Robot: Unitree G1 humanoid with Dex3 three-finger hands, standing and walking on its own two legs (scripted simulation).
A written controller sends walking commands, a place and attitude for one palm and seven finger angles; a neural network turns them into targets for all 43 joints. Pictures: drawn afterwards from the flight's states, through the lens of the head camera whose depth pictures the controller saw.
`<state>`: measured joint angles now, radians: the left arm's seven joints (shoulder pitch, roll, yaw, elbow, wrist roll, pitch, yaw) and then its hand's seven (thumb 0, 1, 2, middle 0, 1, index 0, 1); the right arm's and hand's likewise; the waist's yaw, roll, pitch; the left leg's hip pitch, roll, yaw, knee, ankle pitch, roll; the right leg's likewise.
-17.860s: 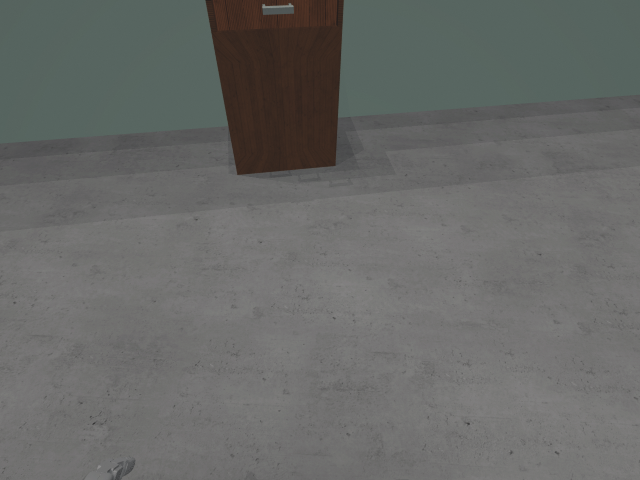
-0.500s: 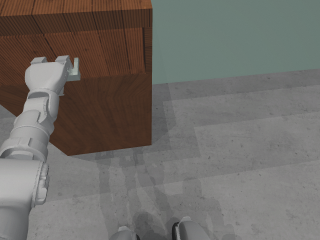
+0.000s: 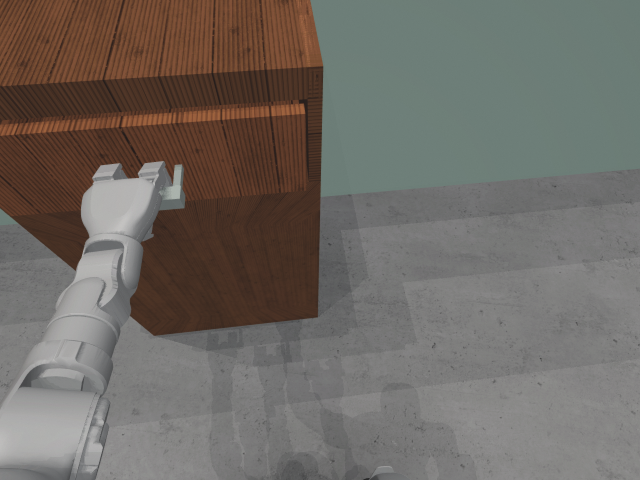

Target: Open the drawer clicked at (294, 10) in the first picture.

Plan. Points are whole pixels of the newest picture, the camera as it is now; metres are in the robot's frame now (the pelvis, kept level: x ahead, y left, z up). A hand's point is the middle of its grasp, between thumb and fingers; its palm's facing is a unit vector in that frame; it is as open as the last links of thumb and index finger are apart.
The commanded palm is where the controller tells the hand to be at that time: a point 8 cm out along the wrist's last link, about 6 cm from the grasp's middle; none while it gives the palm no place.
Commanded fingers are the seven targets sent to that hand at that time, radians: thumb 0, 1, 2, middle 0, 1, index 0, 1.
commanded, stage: pull the drawer open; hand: left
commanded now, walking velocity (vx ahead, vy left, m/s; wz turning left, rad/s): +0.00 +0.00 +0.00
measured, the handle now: (141, 187) +0.50 +0.24 +0.03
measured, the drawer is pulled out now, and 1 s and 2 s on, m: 0.02 0.14 0.30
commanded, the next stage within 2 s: open the thumb to release the handle in 2.00 s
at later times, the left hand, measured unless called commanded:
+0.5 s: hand (141, 232) +0.44 +0.23 +0.01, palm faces -0.06 -0.05 -1.00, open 5.5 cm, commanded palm +0.39 +0.25 +0.06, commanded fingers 0.00 0.90 0.90 -0.40 -1.35 -0.40 -1.35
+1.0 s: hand (132, 307) +0.33 +0.22 +0.01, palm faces +0.00 -0.08 -1.00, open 5.5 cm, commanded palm +0.28 +0.25 +0.06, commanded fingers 0.00 0.90 0.90 -0.40 -1.35 -0.40 -1.35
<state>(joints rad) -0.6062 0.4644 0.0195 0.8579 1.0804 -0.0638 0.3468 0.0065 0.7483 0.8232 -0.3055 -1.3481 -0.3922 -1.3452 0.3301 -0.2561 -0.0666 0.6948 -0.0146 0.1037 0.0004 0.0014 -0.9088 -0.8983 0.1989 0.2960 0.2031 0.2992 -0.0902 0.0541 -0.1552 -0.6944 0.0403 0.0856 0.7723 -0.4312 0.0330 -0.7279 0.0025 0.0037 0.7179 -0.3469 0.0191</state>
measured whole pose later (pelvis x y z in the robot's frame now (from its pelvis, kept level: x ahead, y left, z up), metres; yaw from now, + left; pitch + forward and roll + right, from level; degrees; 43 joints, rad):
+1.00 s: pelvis +0.00 +0.00 +0.01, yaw +0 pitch +13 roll -1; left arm -0.14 0.37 -0.06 0.42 1.05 0.03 0.37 0.01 0.74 0.79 -0.30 -1.34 -0.42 -1.35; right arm 0.18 -0.24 -0.05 0.62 0.00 0.07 -0.01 0.00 -0.91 -0.90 0.20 0.30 0.20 0.30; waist -0.03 0.05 -0.13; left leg -0.51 0.03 0.09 0.68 -0.40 0.02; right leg -0.55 0.00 0.01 0.65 -0.33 0.01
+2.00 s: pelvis -0.02 -0.03 +0.00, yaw +0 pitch +9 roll +1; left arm 0.55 0.37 -0.02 -0.11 1.05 -0.04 0.46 0.03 0.71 0.75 -0.30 -1.31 -0.39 -1.30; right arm 0.07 -0.21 -0.02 0.60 -0.05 0.06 0.02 0.01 -0.91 -0.90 0.20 0.30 0.20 0.30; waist 0.04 0.03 -0.11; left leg -0.47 0.05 0.09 0.76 -0.44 -0.01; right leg -0.55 0.02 0.01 0.79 -0.39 -0.03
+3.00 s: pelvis -0.05 -0.04 +0.01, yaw +3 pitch +6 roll +1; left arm 0.22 0.34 -0.10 0.14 1.08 -0.01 0.43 0.00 -0.48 0.30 -0.36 -1.24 -0.32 -1.20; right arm 0.11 -0.23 -0.03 0.69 -0.03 0.02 -0.06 0.01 -0.91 -0.90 0.20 0.30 0.20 0.30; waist 0.08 0.05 -0.07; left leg -0.48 0.02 0.03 0.73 -0.36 -0.01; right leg -0.52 -0.01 -0.04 0.75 -0.34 -0.03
